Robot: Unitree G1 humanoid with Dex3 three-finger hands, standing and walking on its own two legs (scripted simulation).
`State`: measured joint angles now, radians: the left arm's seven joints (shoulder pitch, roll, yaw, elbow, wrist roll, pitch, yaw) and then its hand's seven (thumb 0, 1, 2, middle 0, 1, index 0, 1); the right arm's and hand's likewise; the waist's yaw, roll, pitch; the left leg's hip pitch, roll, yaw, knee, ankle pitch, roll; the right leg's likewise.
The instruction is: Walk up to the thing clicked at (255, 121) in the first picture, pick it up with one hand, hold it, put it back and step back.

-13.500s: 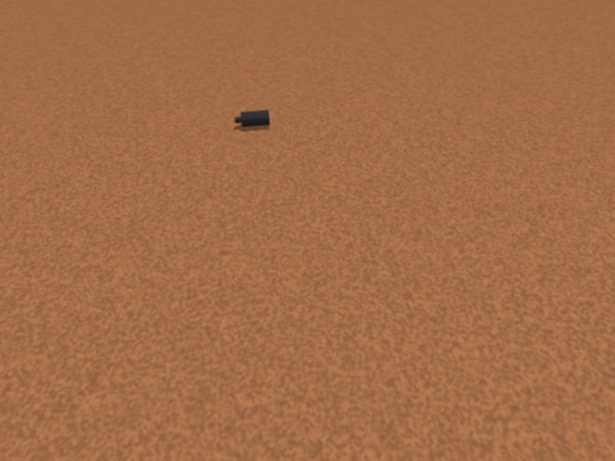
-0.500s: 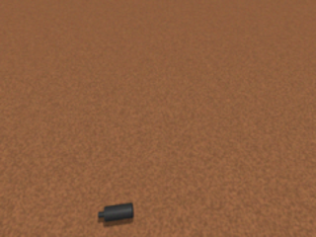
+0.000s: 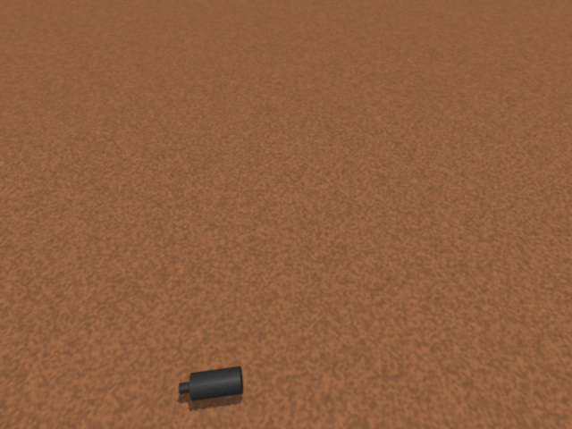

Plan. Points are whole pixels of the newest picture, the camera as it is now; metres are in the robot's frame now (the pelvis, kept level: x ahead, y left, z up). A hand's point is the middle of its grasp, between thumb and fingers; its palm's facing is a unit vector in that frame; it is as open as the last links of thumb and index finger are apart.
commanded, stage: stand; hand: left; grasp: from above
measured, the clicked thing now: (210, 384) +0.41 +0.26 -0.74
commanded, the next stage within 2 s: rise first in 1.42 s
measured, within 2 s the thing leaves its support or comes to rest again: neither
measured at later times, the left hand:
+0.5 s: hand out of the picture +0.08 +0.25 -0.16, palm faces -0.03 -0.94 -0.34, open 7.4 cm
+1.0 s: hand out of the picture +0.08 +0.25 -0.16, palm faces -0.02 -0.94 -0.35, open 7.4 cm
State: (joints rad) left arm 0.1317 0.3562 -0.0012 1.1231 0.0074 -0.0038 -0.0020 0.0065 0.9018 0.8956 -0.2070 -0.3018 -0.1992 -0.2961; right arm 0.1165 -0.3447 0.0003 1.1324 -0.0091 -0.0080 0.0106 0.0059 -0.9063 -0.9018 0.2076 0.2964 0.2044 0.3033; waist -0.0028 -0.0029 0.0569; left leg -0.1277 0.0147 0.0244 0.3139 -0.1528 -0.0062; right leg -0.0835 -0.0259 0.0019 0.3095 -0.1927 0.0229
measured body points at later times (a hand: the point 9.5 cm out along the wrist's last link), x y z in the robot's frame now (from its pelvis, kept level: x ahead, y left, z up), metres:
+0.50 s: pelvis +0.01 +0.00 +0.00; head +0.02 +0.00 +0.45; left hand +0.08 +0.30 -0.13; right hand +0.08 -0.30 -0.13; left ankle +0.01 +0.12 -0.75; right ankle -0.01 -0.13 -0.75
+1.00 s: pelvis +0.01 +0.00 +0.00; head +0.02 +0.00 +0.45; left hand +0.08 +0.30 -0.13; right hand +0.09 -0.30 -0.13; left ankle +0.01 +0.12 -0.75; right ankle -0.01 -0.13 -0.75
